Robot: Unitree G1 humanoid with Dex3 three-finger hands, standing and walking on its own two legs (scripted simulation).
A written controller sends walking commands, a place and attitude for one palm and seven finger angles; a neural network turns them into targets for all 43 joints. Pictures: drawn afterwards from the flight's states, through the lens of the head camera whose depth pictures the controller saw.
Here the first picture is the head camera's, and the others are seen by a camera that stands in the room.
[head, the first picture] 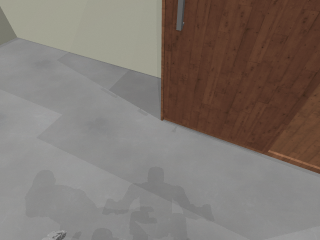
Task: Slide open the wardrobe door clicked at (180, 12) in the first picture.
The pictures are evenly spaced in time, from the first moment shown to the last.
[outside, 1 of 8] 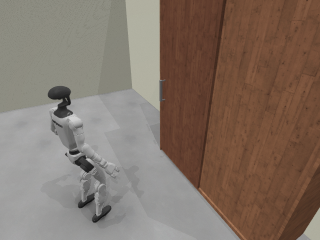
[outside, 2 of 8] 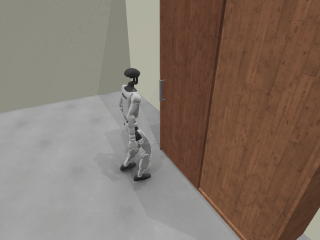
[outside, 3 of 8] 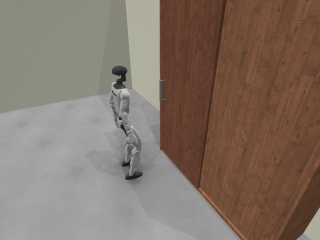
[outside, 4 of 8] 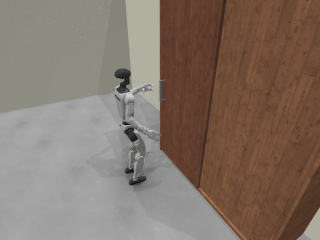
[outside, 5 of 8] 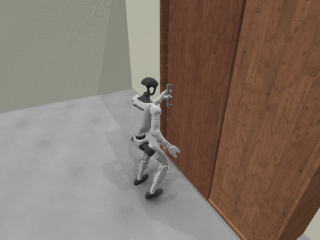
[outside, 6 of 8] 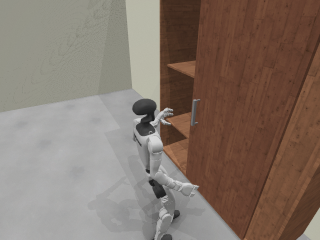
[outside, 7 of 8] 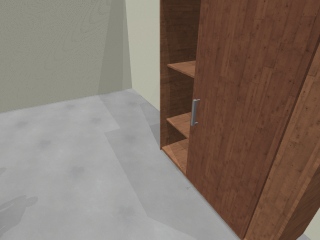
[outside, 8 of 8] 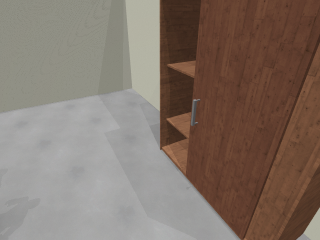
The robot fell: no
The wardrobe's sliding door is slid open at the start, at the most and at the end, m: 0.00 0.61 0.61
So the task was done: yes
